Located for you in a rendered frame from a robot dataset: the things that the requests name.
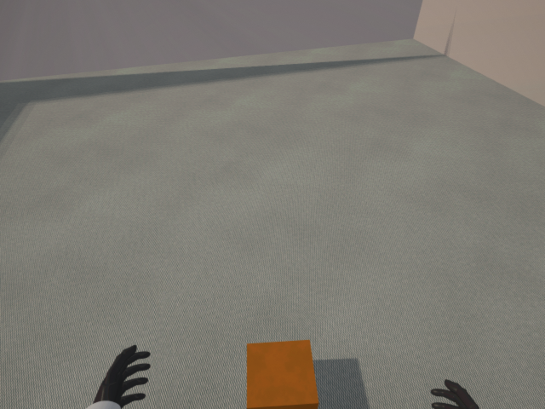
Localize left robot hand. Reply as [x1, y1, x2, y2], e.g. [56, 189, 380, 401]
[93, 345, 151, 409]

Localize carton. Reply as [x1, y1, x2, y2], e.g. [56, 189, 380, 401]
[247, 340, 318, 409]

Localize right robot hand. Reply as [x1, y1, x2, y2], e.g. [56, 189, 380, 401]
[431, 379, 479, 409]

